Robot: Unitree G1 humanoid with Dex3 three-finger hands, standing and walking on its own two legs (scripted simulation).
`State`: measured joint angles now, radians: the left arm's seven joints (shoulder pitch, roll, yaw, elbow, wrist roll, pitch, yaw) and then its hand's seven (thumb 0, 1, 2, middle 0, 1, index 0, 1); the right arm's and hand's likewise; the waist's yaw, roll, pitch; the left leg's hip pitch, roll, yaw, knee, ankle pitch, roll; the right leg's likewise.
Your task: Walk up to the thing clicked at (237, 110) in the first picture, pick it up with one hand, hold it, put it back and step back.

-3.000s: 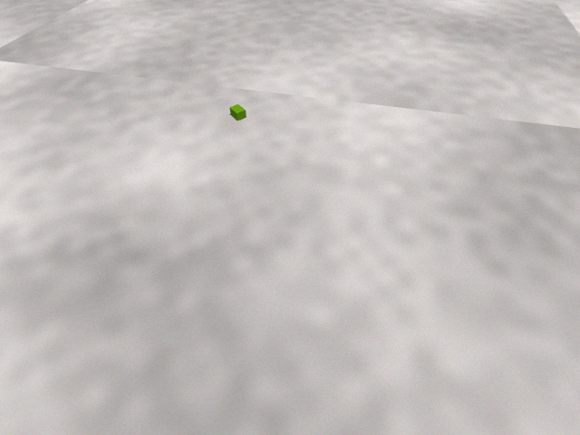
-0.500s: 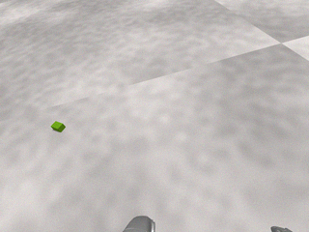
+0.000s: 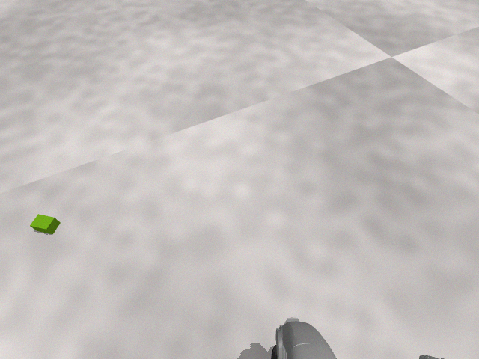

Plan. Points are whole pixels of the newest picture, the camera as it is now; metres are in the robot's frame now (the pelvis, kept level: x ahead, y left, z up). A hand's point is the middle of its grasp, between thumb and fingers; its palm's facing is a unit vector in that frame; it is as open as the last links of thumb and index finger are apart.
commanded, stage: walk up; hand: left
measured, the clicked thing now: (45, 224) +0.78 +0.93 -0.74
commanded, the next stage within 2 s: none
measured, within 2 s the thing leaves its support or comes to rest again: neither
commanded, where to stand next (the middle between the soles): +0.32 +0.78 m, yaw -12 degrees
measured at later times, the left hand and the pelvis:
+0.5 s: hand out of the picture +0.15 +0.53 -0.13, palm faces -0.07 -0.78 -0.62, open 7.4 cm; pelvis +0.09 +0.19 -0.03, yaw -2 degrees
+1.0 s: hand out of the picture +0.28 +0.64 -0.12, palm faces -0.09 -0.80 -0.59, open 7.4 cm; pelvis +0.17 +0.35 -0.01, yaw -6 degrees
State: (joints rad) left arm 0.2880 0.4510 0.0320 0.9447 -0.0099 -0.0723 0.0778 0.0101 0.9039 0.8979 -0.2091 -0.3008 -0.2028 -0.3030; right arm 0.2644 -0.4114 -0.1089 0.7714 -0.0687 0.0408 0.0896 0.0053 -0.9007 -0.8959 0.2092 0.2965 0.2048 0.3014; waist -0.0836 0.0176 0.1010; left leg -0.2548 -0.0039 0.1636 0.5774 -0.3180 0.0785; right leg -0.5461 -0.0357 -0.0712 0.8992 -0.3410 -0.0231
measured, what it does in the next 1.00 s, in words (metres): steps to the left: right foot, then left foot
